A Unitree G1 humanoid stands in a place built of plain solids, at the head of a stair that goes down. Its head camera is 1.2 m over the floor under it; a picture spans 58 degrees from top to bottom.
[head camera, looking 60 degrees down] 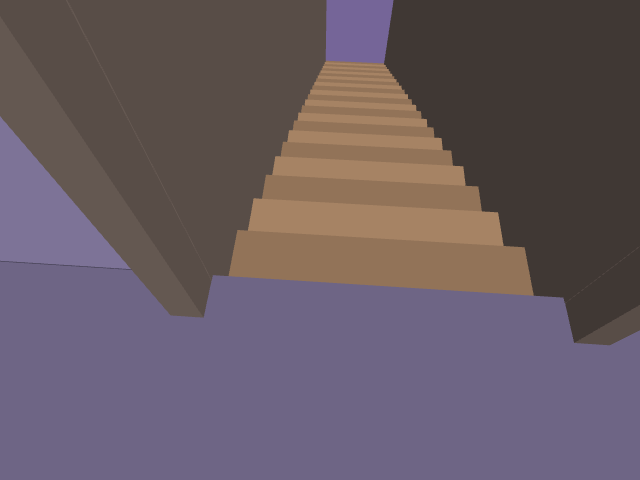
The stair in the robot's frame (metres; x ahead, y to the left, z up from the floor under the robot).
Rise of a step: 0.17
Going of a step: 0.27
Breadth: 1.06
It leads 4 degrees to the right of straight ahead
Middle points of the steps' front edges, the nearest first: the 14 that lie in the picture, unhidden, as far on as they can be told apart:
0.53 -0.20 0.00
0.80 -0.22 -0.17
1.07 -0.24 -0.34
1.33 -0.26 -0.51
1.60 -0.27 -0.68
1.87 -0.29 -0.85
2.13 -0.31 -1.02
2.40 -0.33 -1.20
2.66 -0.35 -1.37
2.93 -0.37 -1.54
3.20 -0.39 -1.71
3.46 -0.40 -1.88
3.73 -0.42 -2.05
4.00 -0.44 -2.22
